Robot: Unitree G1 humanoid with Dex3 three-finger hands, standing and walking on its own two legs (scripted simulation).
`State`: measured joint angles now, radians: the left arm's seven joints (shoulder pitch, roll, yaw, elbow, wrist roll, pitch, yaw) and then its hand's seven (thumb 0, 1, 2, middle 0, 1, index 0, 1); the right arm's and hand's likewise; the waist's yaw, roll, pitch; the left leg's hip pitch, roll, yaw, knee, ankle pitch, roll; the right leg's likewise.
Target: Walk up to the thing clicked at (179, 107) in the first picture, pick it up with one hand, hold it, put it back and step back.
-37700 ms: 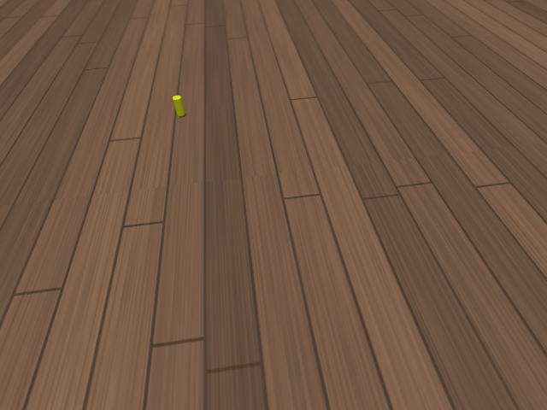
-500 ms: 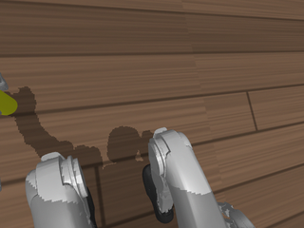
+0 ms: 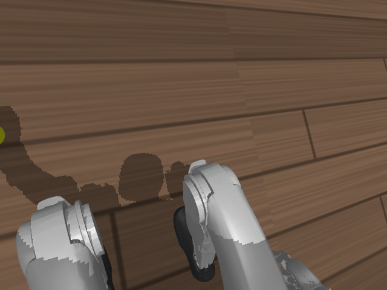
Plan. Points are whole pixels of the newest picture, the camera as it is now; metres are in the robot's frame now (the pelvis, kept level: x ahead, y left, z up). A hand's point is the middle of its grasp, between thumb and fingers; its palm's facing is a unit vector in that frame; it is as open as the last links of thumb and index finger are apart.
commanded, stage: rest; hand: left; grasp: from above
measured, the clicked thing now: out of the picture +0.46 +0.34 -0.25
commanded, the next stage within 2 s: open in 0.22 s
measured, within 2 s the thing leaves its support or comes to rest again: neither
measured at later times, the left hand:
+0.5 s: hand out of the picture +0.45 +0.34 -0.21, palm faces -0.44 -0.13 -0.89, open 8.5 cm
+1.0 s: hand out of the picture +0.45 +0.34 -0.21, palm faces -0.44 -0.13 -0.89, open 12.8 cm
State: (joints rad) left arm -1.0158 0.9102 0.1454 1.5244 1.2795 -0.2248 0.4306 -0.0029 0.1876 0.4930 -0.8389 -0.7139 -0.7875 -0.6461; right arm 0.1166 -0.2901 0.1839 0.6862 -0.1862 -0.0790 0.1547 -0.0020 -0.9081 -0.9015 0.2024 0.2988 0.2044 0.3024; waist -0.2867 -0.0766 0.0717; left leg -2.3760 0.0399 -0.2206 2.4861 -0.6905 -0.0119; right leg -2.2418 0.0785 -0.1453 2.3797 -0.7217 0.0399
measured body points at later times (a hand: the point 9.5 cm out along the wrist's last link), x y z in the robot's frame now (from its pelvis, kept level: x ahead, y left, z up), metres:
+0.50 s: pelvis +0.00 +0.00 +0.00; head +0.26 +0.11 +0.35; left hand +0.47 +0.35 -0.16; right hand +0.06 -0.26 -0.08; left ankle +0.07 +0.13 -0.28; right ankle +0.10 -0.12 -0.28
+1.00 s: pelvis +0.00 +0.00 +0.00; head +0.26 +0.12 +0.34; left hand +0.47 +0.35 -0.16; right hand +0.07 -0.25 -0.08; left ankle +0.07 +0.13 -0.28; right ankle +0.10 -0.12 -0.28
